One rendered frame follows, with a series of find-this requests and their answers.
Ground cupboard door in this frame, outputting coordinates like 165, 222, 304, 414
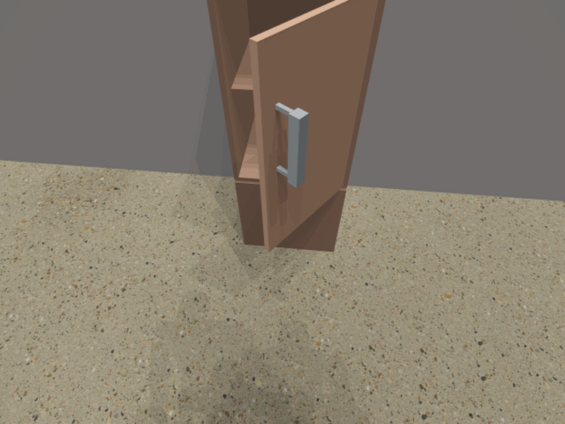
249, 0, 377, 252

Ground handle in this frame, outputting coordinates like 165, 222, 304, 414
275, 103, 309, 188

